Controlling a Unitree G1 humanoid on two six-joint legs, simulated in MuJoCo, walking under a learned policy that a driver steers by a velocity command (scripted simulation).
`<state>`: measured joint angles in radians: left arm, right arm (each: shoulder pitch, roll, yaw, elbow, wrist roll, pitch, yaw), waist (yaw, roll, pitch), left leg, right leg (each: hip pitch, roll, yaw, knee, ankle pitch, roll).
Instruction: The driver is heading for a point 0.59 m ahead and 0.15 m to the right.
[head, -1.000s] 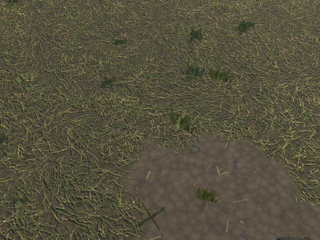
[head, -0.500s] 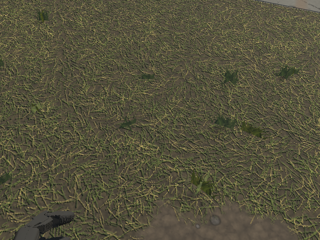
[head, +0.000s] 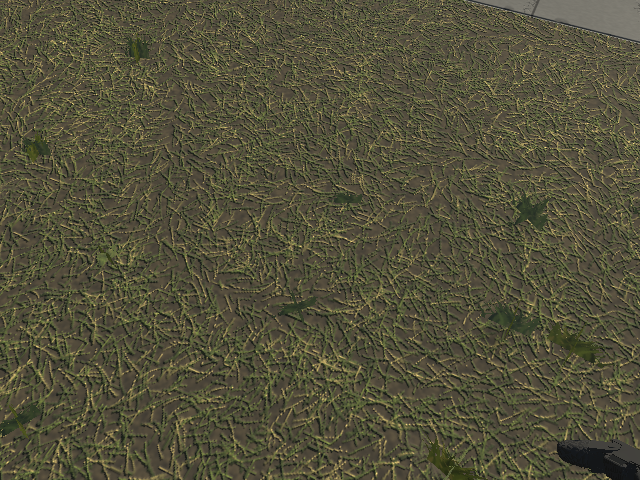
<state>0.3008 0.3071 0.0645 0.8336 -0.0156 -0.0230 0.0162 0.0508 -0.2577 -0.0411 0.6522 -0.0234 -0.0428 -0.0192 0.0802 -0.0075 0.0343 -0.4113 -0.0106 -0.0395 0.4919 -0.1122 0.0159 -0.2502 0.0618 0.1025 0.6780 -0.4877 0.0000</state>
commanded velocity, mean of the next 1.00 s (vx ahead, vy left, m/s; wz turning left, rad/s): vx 0.03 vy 0.00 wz -0.45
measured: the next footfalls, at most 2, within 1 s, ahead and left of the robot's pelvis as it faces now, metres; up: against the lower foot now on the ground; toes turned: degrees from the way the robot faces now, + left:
right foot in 0.36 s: +0.05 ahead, -0.14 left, +0.00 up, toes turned -15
left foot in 0.84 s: +0.14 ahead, +0.07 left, +0.00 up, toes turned -31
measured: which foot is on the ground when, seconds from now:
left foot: down 0.00-0.36, up 0.38-0.82, down 0.84-1.00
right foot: up 0.00-0.34, down 0.36-0.84, up 0.86-1.00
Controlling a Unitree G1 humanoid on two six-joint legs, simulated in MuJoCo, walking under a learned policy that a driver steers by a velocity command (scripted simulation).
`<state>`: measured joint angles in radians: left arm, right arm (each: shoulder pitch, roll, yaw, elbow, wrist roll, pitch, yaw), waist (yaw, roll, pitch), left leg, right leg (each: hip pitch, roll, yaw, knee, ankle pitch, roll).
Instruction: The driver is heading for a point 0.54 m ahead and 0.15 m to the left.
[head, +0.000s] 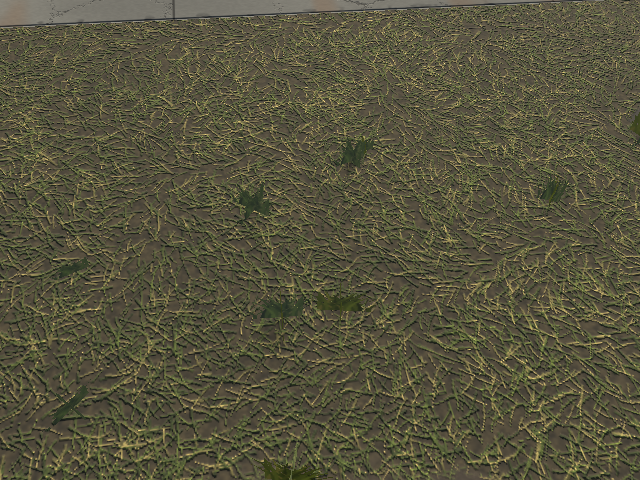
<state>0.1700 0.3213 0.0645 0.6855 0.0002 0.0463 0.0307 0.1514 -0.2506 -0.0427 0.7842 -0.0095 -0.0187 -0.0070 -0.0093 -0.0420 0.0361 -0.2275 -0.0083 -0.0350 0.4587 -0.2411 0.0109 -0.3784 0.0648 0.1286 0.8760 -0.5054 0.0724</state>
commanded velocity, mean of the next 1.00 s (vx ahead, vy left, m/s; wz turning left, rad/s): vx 0.24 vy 0.00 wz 0.37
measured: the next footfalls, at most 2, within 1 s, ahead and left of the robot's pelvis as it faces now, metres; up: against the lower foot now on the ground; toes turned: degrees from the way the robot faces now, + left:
right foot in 0.12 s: +0.02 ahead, -0.15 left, +0.00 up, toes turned +5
left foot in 0.44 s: +0.01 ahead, +0.10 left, +0.00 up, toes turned +13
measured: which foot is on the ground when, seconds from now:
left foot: down 0.00-0.20, up 0.22-0.42, down 0.44-0.94, up 0.96-1.00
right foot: up 0.00-0.10, down 0.12-0.44, up 0.46-0.92, down 0.94-1.00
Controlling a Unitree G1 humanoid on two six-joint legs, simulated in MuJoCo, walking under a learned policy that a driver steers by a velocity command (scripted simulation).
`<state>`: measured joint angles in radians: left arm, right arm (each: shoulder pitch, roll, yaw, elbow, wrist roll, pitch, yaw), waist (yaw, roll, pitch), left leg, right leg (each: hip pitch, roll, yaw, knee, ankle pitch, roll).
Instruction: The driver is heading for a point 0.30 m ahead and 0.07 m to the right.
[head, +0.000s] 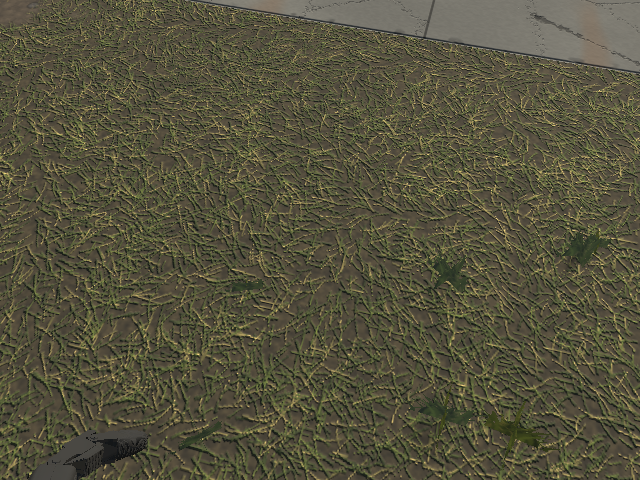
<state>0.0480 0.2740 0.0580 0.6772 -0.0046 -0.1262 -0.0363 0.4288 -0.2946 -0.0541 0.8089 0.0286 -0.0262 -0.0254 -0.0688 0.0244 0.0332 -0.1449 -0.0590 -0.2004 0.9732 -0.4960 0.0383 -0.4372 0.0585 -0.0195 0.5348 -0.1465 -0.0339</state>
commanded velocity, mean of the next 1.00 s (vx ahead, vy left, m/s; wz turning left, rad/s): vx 0.17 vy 0.00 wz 0.06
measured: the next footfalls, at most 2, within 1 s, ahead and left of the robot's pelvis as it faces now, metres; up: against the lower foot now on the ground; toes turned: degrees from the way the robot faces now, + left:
left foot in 0.36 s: +0.36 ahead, +0.14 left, +0.00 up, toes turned +1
right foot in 0.68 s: +0.31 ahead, -0.11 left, +0.00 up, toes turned +1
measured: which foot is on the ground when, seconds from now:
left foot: up 0.00-0.34, down 0.36-1.00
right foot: down 0.00-0.38, up 0.40-0.66, down 0.68-1.00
